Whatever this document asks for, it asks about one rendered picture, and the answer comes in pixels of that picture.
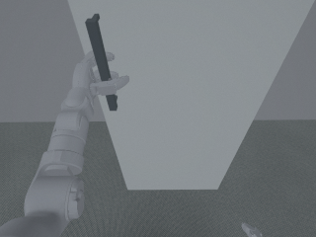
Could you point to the fridge door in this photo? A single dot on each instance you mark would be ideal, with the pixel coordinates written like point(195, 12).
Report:
point(198, 72)

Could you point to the left robot hand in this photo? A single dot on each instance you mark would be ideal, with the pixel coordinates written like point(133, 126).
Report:
point(85, 77)

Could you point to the left robot upper arm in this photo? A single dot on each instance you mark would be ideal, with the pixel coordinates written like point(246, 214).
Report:
point(52, 202)

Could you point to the right robot hand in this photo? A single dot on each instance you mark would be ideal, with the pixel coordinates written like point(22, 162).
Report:
point(250, 230)

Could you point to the handle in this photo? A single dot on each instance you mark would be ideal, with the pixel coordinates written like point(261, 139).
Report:
point(94, 32)

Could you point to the robot left forearm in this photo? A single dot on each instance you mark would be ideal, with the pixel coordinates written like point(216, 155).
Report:
point(64, 155)

